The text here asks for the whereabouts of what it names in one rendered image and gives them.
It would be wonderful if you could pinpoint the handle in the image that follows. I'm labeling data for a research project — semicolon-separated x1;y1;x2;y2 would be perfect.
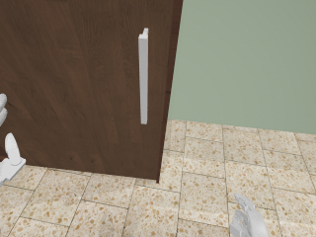
138;28;149;124

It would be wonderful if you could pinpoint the robot left hand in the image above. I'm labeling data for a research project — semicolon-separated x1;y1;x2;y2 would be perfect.
0;93;26;187

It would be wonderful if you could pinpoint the robot right hand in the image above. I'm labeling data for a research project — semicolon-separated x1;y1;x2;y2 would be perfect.
229;193;270;237

